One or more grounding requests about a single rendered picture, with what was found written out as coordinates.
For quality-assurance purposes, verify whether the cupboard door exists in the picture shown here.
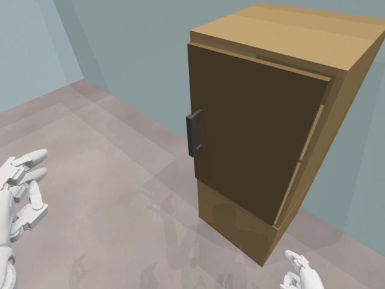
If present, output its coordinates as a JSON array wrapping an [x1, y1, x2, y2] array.
[[187, 42, 331, 226]]

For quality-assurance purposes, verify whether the left robot hand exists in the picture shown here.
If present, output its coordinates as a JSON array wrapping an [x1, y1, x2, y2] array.
[[0, 149, 48, 248]]

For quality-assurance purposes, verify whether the robot left forearm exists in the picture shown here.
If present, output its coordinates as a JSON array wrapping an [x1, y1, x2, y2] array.
[[0, 246, 18, 289]]

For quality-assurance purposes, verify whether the handle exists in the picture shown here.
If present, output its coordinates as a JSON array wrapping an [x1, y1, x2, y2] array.
[[186, 109, 203, 157]]

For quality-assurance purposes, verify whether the right robot hand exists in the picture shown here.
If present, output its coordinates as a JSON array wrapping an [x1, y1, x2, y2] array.
[[280, 250, 324, 289]]

